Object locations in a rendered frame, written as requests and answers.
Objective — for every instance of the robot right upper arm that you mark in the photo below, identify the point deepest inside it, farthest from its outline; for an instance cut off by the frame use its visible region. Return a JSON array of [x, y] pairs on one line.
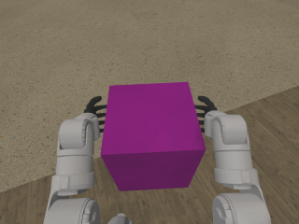
[[239, 208]]

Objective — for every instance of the right robot hand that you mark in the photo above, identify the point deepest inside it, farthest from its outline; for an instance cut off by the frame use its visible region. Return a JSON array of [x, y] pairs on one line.
[[210, 107]]

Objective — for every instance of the carton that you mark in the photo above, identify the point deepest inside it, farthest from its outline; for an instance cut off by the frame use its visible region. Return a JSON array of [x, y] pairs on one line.
[[152, 137]]

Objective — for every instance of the robot left forearm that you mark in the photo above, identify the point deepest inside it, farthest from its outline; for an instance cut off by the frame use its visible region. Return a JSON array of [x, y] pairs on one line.
[[74, 165]]

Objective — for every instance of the robot left upper arm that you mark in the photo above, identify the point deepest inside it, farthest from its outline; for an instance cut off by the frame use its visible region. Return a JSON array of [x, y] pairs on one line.
[[74, 211]]

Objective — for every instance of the robot left shin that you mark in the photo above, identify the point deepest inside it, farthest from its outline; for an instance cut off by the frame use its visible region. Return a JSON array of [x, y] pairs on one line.
[[121, 215]]

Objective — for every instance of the robot right forearm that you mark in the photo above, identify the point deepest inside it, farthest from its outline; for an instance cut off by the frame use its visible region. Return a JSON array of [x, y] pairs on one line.
[[230, 138]]

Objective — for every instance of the left robot hand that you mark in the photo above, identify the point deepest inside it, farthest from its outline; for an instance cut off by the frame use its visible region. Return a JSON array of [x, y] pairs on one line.
[[90, 108]]

